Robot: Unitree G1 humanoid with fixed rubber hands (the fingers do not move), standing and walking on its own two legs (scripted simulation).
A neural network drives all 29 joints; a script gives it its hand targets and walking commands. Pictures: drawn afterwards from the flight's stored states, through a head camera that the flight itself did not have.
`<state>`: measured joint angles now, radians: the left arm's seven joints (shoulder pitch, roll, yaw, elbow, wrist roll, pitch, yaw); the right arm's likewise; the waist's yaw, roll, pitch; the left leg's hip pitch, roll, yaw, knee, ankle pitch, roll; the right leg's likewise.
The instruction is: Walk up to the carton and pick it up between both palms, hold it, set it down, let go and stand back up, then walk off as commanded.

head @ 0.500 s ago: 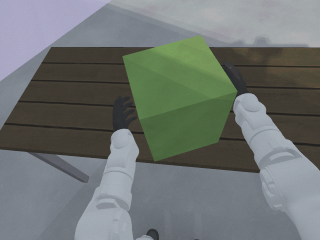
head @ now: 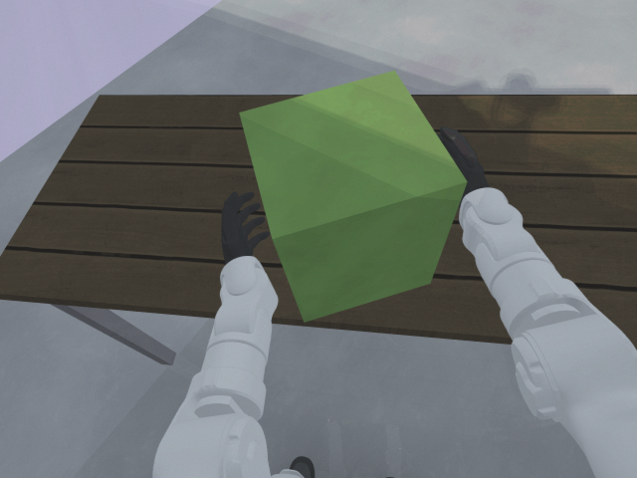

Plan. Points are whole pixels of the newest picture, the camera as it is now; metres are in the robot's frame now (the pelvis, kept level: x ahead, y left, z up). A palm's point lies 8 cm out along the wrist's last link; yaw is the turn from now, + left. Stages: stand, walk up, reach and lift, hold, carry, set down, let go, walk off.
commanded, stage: reach and lift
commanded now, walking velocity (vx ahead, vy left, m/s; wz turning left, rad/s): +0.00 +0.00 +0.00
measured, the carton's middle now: (345, 207) +0.47 +0.05 +0.01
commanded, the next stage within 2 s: none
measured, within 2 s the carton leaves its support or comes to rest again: leaves its support in 1.04 s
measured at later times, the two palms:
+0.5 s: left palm (238, 259) +0.36 +0.18 +0.03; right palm (464, 192) +0.46 -0.11 +0.06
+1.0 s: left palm (234, 262) +0.36 +0.18 +0.03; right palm (460, 196) +0.45 -0.10 +0.06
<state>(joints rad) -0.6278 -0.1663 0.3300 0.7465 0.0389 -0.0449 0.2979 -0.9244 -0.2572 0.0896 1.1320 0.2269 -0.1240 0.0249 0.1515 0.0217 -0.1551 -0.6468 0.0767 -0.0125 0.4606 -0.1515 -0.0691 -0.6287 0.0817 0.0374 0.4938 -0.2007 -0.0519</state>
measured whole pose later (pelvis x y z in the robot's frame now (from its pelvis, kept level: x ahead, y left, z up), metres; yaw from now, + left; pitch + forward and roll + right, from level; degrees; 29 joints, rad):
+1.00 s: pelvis +0.00 +0.00 +0.00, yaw +0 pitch +18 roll +0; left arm -0.63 -0.24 0.52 0.75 0.21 -0.10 0.25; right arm -0.89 -0.13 -0.27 1.16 -0.16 -0.26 0.05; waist 0.15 0.02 -0.16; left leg -0.62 0.08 -0.01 0.46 -0.15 -0.07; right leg -0.61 0.08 0.04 0.49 -0.20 -0.05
